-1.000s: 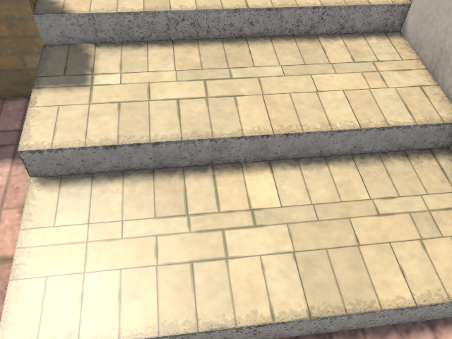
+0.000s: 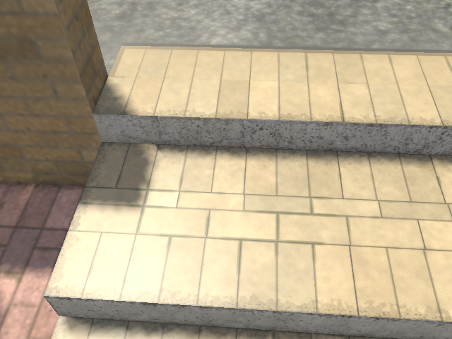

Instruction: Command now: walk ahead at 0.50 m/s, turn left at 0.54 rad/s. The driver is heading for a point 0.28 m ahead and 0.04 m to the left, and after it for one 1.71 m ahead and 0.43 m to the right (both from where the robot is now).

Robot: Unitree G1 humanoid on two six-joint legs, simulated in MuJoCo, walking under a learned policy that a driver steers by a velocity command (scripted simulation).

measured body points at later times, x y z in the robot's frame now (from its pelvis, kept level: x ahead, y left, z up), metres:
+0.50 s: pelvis +0.33 -0.01 +0.07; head +0.34 +0.00 +0.52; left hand +0.39 +0.26 -0.06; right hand +0.36 -0.28 -0.06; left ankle +0.19 +0.09 -0.47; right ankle +0.34 -0.10 -0.66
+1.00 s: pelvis +0.63 +0.02 +0.18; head +0.63 +0.02 +0.63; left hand +0.85 +0.21 +0.08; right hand +0.58 -0.23 +0.04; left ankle +0.65 +0.13 -0.53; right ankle +0.62 -0.12 -0.39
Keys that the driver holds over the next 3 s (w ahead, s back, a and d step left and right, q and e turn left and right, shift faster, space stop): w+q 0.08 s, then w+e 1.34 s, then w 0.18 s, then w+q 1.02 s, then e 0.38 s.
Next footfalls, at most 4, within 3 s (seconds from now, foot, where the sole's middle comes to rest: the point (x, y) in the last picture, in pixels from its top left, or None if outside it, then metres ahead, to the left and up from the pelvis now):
0.40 right None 0.38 -0.10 -0.70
0.74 left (187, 251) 0.69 0.13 -0.57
1.26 right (303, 200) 0.85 -0.22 -0.57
1.72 left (285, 94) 1.20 -0.20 -0.44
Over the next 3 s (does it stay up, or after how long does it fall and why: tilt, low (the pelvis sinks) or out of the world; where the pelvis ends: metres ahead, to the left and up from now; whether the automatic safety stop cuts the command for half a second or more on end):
stays up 1.61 -0.38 0.33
